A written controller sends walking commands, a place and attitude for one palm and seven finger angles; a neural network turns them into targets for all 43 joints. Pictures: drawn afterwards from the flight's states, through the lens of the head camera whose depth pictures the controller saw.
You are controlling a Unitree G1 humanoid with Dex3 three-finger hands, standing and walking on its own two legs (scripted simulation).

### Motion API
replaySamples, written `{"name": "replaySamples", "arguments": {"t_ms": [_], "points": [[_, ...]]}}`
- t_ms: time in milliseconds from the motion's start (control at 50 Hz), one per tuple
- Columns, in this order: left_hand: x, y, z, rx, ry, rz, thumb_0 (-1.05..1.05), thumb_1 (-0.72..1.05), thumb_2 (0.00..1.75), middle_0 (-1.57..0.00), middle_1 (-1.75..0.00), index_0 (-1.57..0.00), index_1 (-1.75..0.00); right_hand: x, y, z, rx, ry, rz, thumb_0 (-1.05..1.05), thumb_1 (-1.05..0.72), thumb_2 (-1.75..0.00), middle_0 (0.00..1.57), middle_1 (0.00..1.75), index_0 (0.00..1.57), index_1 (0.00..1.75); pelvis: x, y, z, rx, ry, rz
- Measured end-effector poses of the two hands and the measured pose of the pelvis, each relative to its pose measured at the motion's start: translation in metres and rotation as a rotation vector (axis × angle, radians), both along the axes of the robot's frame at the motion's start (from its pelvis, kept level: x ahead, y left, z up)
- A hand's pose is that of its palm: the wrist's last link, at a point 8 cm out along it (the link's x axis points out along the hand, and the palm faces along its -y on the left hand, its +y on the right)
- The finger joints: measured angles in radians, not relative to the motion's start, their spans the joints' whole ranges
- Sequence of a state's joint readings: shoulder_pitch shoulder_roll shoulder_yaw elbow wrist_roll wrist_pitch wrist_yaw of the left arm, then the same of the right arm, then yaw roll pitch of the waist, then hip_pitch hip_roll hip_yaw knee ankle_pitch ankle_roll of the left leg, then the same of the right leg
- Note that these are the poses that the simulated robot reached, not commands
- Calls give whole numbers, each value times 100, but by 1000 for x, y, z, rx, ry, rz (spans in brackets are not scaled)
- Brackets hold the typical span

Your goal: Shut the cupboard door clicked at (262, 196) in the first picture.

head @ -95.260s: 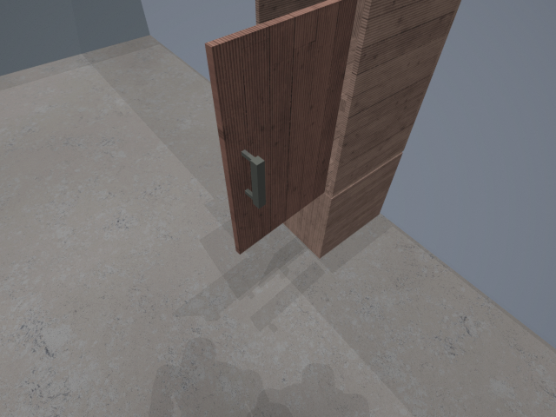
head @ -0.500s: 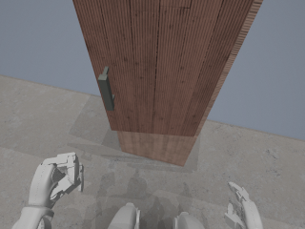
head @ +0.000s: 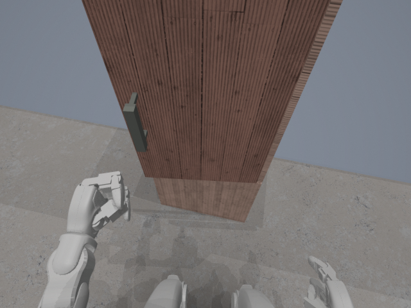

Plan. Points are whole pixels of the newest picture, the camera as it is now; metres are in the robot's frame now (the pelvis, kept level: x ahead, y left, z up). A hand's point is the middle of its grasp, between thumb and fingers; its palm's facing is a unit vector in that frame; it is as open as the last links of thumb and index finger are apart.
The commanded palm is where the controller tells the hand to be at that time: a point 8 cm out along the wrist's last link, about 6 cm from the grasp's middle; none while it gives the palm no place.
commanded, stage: bring the fist close to the handle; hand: left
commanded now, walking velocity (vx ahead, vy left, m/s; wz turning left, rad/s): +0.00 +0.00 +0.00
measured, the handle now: (138, 123) +0.49 +0.18 +0.04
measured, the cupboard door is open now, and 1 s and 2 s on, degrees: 10 10 0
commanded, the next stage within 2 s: push the door shut along its arc in 0.90 s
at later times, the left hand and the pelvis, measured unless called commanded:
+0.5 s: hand (145, 165) +0.37 +0.14 +0.05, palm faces -0.02 -1.00 -0.02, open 3.1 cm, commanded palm +0.36 +0.19 +0.05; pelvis +0.00 +0.00 +0.00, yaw -1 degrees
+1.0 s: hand (149, 161) +0.38 +0.14 +0.05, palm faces -0.01 -1.00 -0.03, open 3.1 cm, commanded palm +0.36 +0.19 +0.05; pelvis -0.01 +0.00 +0.00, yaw -1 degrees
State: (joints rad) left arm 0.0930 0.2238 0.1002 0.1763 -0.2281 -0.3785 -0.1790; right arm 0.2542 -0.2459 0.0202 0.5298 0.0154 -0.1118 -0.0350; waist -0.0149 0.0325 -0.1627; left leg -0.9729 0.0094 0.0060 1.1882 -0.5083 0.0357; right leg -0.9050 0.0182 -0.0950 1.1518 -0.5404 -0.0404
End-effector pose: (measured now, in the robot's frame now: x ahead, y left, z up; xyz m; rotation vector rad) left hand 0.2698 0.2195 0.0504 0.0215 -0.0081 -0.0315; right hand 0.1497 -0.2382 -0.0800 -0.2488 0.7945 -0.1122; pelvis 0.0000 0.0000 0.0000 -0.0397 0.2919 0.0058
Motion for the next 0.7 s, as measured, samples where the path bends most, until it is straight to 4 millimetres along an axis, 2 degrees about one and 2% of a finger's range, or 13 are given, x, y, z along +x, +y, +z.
{"name": "replaySamples", "arguments": {"t_ms": [360, 560, 700], "points": [[57, -18, 0, -7, -21, -1, 2, 90, 90, -130, -150, -130, -150, -20, -6, -9, 2, 96, -35, 1, -91, -90, 20, 30, 20, 30, -3, 1, 2, 9, 7, -9], [90, -25, 3, -3, -33, 11, 2, 90, 90, -130, -150, -130, -150, -41, -10, -15, 8, 162, -66, 1, -91, -90, 20, 30, 20, 30, -5, 0, 2, 11, 17, -15], [92, -29, 2, -3, -22, 13, 2, 90, 90, -130, -150, -130, -150, -60, -14, -17, 17, 215, -97, 1, -91, -90, 20, 30, 20, 30, -4, 0, 5, 18, 20, -26]]}}
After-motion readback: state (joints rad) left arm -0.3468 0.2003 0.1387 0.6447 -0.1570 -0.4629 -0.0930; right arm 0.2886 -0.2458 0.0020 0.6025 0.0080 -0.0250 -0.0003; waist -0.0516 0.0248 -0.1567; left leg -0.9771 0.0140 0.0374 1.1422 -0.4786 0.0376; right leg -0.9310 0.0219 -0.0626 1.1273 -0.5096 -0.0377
